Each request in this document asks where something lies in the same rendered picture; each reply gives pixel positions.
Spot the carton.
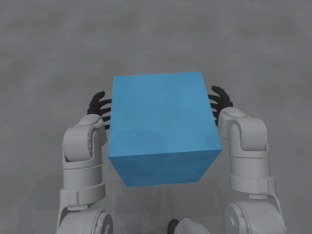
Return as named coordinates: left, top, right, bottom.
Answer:
left=107, top=71, right=222, bottom=187

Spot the right robot foot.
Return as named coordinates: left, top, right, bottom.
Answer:
left=168, top=219, right=179, bottom=234

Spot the right robot forearm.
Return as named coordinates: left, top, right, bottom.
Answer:
left=217, top=106, right=287, bottom=234

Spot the right robot thigh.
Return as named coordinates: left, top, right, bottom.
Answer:
left=175, top=221, right=211, bottom=234

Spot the right robot hand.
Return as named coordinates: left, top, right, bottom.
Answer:
left=208, top=86, right=233, bottom=126

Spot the robot right upper arm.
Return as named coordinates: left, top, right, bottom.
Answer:
left=224, top=201, right=287, bottom=234

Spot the left robot forearm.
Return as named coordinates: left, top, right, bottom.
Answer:
left=56, top=114, right=107, bottom=234

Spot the left robot hand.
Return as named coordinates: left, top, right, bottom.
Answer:
left=87, top=91, right=112, bottom=130

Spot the robot left upper arm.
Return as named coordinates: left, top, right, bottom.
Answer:
left=58, top=210, right=113, bottom=234

